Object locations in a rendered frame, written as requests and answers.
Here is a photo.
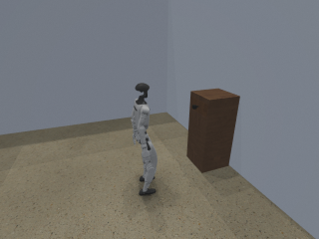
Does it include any left robot upper arm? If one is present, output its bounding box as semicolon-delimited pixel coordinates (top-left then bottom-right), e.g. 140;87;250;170
131;99;138;120

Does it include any drawer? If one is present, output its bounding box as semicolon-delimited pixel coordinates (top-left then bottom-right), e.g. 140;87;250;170
190;97;208;118

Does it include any cabinet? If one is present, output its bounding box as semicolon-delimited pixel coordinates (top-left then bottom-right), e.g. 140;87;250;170
186;88;240;173

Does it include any right robot upper arm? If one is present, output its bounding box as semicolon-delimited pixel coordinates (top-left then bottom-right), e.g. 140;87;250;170
137;105;150;131

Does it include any robot left forearm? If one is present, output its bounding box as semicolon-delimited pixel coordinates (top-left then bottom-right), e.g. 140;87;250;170
131;118;138;133

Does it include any robot right forearm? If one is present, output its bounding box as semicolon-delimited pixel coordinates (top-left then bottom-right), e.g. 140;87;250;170
138;126;148;150

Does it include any left robot hand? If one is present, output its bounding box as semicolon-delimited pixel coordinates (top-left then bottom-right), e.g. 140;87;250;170
133;133;140;145

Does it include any robot right thigh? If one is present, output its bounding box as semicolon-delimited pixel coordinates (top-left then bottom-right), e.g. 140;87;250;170
146;140;158;171

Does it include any right robot hand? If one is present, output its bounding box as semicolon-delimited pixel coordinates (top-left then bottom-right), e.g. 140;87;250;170
142;149;151;164

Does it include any robot left foot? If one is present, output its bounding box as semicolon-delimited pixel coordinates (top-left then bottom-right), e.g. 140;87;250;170
140;175;155;182

